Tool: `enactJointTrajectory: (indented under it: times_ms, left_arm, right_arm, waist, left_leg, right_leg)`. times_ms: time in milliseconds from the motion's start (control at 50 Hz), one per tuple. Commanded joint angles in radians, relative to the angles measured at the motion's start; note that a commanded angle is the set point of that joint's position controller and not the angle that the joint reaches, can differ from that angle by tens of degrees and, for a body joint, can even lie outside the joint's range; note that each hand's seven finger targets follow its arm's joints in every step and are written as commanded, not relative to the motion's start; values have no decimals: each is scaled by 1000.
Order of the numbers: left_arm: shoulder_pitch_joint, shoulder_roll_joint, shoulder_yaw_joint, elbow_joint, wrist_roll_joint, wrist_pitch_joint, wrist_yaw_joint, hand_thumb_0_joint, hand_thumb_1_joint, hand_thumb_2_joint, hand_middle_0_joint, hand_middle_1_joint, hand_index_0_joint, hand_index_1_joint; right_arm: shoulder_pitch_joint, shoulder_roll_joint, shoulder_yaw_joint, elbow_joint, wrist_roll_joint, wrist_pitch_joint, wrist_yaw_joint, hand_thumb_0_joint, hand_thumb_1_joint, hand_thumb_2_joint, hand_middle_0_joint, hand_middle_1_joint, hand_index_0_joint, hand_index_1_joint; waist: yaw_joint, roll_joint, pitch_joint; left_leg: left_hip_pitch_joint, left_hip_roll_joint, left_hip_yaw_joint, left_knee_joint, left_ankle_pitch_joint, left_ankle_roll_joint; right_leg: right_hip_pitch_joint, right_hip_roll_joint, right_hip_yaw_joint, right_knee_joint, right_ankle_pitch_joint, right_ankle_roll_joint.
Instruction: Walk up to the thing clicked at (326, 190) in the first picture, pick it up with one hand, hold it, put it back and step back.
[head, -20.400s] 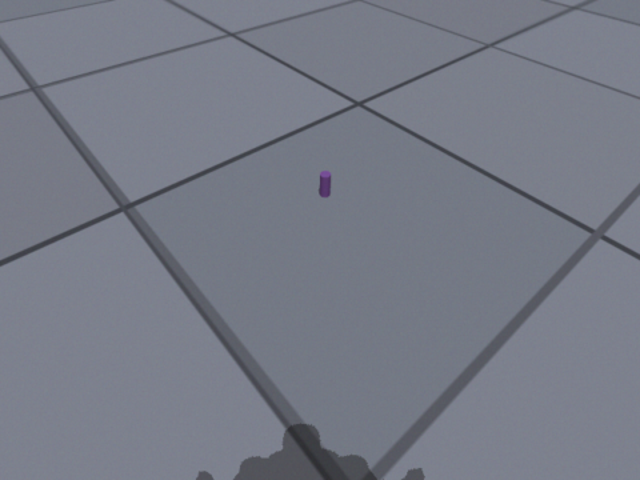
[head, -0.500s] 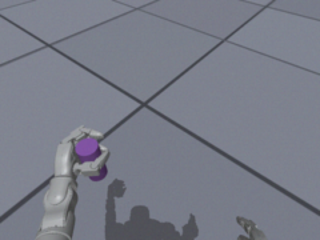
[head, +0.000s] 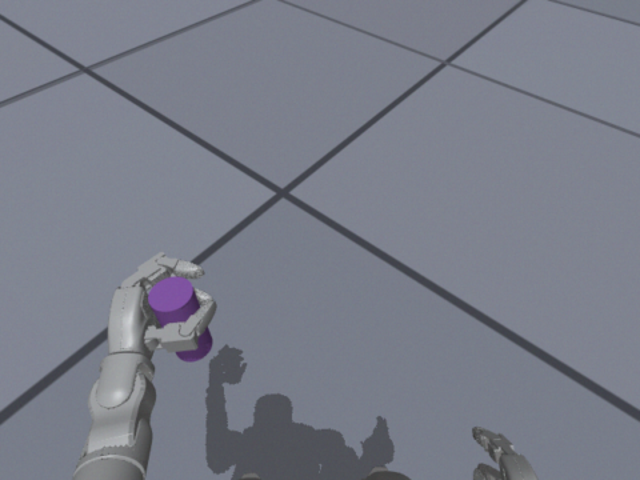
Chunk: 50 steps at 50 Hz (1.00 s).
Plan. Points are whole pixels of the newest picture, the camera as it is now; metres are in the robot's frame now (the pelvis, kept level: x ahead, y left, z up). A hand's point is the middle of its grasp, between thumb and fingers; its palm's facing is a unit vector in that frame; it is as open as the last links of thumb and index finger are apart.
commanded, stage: crouch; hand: left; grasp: from the side
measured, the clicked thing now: (183, 321) +0.33 +0.18 +0.00
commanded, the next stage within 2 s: lower in 1.70 s
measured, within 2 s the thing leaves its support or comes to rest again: neither
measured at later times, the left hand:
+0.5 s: hand (211, 364) +0.35 +0.18 -0.21, palm faces +0.06 -1.00 -0.01, open 7.3 cm
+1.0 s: hand (221, 392) +0.36 +0.20 -0.41, palm faces +0.10 -0.99 -0.02, open 7.3 cm
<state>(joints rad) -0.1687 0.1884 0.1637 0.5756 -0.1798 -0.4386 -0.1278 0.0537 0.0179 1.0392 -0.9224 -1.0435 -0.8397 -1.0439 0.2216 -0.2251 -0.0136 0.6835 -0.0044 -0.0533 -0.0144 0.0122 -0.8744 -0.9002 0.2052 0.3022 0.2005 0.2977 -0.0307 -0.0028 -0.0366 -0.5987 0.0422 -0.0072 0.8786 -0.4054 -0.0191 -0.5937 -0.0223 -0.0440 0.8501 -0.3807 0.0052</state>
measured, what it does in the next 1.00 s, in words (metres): lowers itself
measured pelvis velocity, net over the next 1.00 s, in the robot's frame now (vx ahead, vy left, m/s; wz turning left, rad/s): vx -0.08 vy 0.01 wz -0.05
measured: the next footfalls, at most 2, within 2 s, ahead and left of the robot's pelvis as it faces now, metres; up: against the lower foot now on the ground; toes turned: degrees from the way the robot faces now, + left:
none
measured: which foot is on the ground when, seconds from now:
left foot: down 0.00-1.00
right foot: down 0.00-1.00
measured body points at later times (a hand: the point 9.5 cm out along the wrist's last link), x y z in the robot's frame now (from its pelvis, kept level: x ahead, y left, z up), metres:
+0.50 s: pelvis -0.04 +0.00 -0.19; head +0.12 +0.02 +0.23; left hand +0.34 +0.24 -0.21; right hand +0.09 -0.26 -0.32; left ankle +0.02 +0.13 -0.70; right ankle +0.03 -0.12 -0.70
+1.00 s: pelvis -0.08 +0.01 -0.36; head +0.13 +0.04 +0.04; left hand +0.35 +0.25 -0.41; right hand +0.03 -0.27 -0.49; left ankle +0.02 +0.13 -0.70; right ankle +0.03 -0.12 -0.70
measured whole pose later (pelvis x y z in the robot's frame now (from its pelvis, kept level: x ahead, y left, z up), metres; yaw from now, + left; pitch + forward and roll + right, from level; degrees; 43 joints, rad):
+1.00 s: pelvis -0.08 +0.01 -0.36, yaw -3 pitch +31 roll -4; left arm -0.63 0.37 0.43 1.13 -0.10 -0.84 -0.20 0.05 0.02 1.04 -0.93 -1.03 -0.85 -1.04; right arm 0.07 -0.27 0.04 0.76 -0.13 -0.04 0.09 0.01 -0.91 -0.91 0.20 0.30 0.20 0.30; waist -0.13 -0.04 -0.10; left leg -2.13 0.02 -0.09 2.29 -0.69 -0.02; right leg -2.11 -0.04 -0.04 2.23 -0.65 0.00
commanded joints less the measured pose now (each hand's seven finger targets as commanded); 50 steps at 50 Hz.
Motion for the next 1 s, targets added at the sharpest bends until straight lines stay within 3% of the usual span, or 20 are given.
enactJointTrajectory:
  times_ms: [0, 100, 140, 200, 280, 300, 320, 360, 440, 520, 560, 600, 640, 720, 740, 780, 820, 860, 920, 980]
  left_arm:
    - [-324, 131, 74, -126, -3, -152, -2, 0, 438, 1199, -1282, -1353, -1298, -1341]
    - [-382, 147, 93, -19, 0, -271, -25, 0, 381, 1213, -1310, -1386, -1326, -1377]
    - [-402, 121, 71, -3, -8, -316, -44, 0, 408, 1210, -1320, -1384, -1334, -1375]
    - [-455, 195, 115, 29, -7, -367, -62, 0, 405, 1211, -1325, -1379, -1336, -1373]
    - [-472, 214, 149, 84, -6, -393, -74, 0, 417, 1224, -1313, -1366, -1318, -1365]
    - [-500, 206, 137, 64, -9, -400, -74, 0, 442, 1234, -1311, -1361, -1313, -1363]
    - [-500, 227, 169, 78, -13, -399, -71, 0, 449, 1238, -1306, -1355, -1306, -1358]
    - [-524, 199, 147, 92, -16, -398, -70, 0, 466, 1247, -1302, -1355, -1300, -1360]
    - [-554, 242, 174, 131, 1, -412, -75, 0, 516, 1271, -1298, -1366, -1299, -1369]
    - [-625, 238, 181, 169, 3, -435, -81, 0, 507, 1273, -1293, -1373, -1297, -1374]
    - [-631, 286, 229, 219, 18, -444, -76, 0, 505, 1278, -1276, -1363, -1279, -1365]
    - [-661, 266, 214, 248, 23, -459, -72, 0, 485, 1265, -1275, -1357, -1277, -1360]
    - [-660, 313, 264, 253, 28, -473, -67, 0, 482, 1281, -1279, -1368, -1281, -1373]
    - [-720, 325, 256, 247, 53, -488, -66, 0, 476, 1305, -1280, -1375, -1278, -1383]
    - [-694, 323, 264, 285, 54, -484, -67, 0, 471, 1296, -1269, -1366, -1268, -1373]
    - [-755, 335, 263, 273, 58, -489, -66, 0, 458, 1299, -1256, -1358, -1253, -1368]
    - [-734, 368, 295, 303, 64, -488, -64, 0, 454, 1282, -1237, -1340, -1236, -1348]
    - [-791, 371, 288, 273, 65, -490, -65, 0, 454, 1275, -1229, -1328, -1226, -1337]
    - [-759, 356, 286, 360, 63, -483, -67, 0, 461, 1275, -1230, -1323, -1226, -1334]
    - [-808, 417, 307, 344, 69, -492, -66, 0, 446, 1251, -1224, -1311, -1223, -1318]
  right_arm:
    - [-1, -143, -62, -95, -8, -45, 9, 0, -871, -899, 199, 299, 200, 299]
    - [-5, -158, -66, -109, -20, -53, 25, 0, -880, -900, 199, 300, 200, 300]
    - [-14, -163, -63, -115, -27, -60, 33, 0, -883, -900, 199, 300, 200, 300]
    - [-8, -185, -60, -111, -28, -60, 35, 0, -879, -900, 198, 300, 199, 300]
    - [2, -202, -58, -99, -38, -52, 38, 0, -881, -902, 198, 300, 199, 300]
    - [-1, -202, -55, -99, -42, -48, 42, 0, -882, -903, 198, 300, 199, 300]
    - [0, -204, -57, -93, -44, -45, 40, 0, -885, -905, 198, 300, 199, 300]
    - [-5, -205, -59, -84, -45, -41, 47, 0, -885, -905, 198, 300, 199, 300]
    - [-12, -214, -62, -52, -57, -37, 55, 0, -885, -904, 199, 300, 200, 300]
    - [-15, -211, -55, -35, -68, -37, 67, 0, -888, -904, 199, 300, 200, 300]
    - [-19, -217, -51, -24, -76, -37, 70, 0, -889, -905, 199, 300, 200, 300]
    - [-26, -212, -41, -20, -83, -37, 75, 0, -893, -906, 199, 300, 200, 300]
    - [-32, -218, -40, -15, -91, -34, 78, 0, -897, -907, 199, 300, 200, 300]
    - [-21, -227, -34, 1, -106, -30, 86, 0, -905, -910, 199, 300, 200, 300]
    - [-28, -234, -34, 6, -106, -29, 88, 0, -904, -909, 199, 299, 199, 299]
    - [-30, -237, -33, 13, -110, -23, 88, 0, -904, -910, 199, 300, 199, 300]
    - [-33, -245, -30, 23, -112, -19, 90, 0, -905, -910, 199, 300, 199, 299]
    - [-28, -249, -24, 17, -114, -15, 93, 0, -901, -909, 199, 300, 199, 300]
    - [-35, -255, -15, 28, -119, -10, 96, 0, -899, -908, 199, 300, 200, 300]
    - [-37, -263, 1, 30, -127, -5, 99, 0, -898, -907, 199, 300, 200, 300]
  waist:
    - [-11, 15, -240]
    - [-32, 20, -334]
    - [-31, 55, -440]
    - [-25, 95, -521]
    - [-15, 103, -621]
    - [-18, 126, -656]
    - [-12, 105, -684]
    - [-27, 83, -668]
    - [-37, 51, -702]
    - [-59, 43, -726]
    - [-49, 72, -742]
    - [-64, 61, -730]
    - [-44, 87, -750]
    - [-67, 111, -794]
    - [-57, 121, -775]
    - [-79, 149, -761]
    - [-69, 145, -753]
    - [-85, 163, -767]
    - [-97, 125, -700]
    - [-98, 128, -694]
  left_leg:
    - [-36, -34, -1, -13, 96, 25]
    - [-237, -41, -10, 165, -13, 26]
    - [-274, -41, -27, 251, 7, 23]
    - [-358, -41, -41, 356, 30, 19]
    - [-457, -40, -52, 479, 58, 19]
    - [-480, -42, -49, 508, 73, 16]
    - [-522, -45, -44, 547, 79, 22]
    - [-593, -46, -46, 584, 30, 23]
    - [-725, -45, -39, 703, -14, 33]
    - [-819, -45, -39, 793, -69, 33]
    - [-849, -46, -36, 837, -75, 31]
    - [-915, -46, -34, 883, -98, 30]
    - [-939, -49, -26, 917, -109, 29]
    - [-979, -49, -18, 995, -91, 30]
    - [-970, -47, -20, 999, -100, 27]
    - [-1004, -46, -17, 1029, -139, 25]
    - [-1035, -47, -17, 1053, -154, 24]
    - [-1049, -46, -20, 1073, -162, 21]
    - [-1131, -47, -15, 1115, -232, 28]
    - [-1182, -48, -13, 1156, -242, 32]
  right_leg:
    - [-25, 19, 11, -3, 136, -24]
    - [-231, 19, 27, 165, 28, -26]
    - [-335, 21, 17, 262, 28, -30]
    - [-461, 24, 8, 387, 29, -38]
    - [-587, 23, 8, 519, 23, -44]
    - [-606, 21, 13, 546, 31, -46]
    - [-607, 20, 20, 567, 42, -43]
    - [-665, 23, 18, 605, 3, -43]
    - [-731, 21, 40, 682, -25, -38]
    - [-822, 20, 34, 774, -77, -38]
    - [-874, 19, 26, 827, -90, -41]
    - [-921, 19, 20, 874, -110, -41]
    - [-952, 20, 16, 911, -123, -42]
    - [-994, 20, 9, 985, -96, -42]
    - [-1041, 23, -7, 1012, -108, -46]
    - [-1084, 22, -16, 1046, -129, -46]
    - [-1103, 21, -27, 1080, -138, -45]
    - [-1129, 21, -35, 1109, -142, -46]
    - [-1152, 24, -44, 1125, -197, -38]
    - [-1157, 26, -49, 1155, -201, -34]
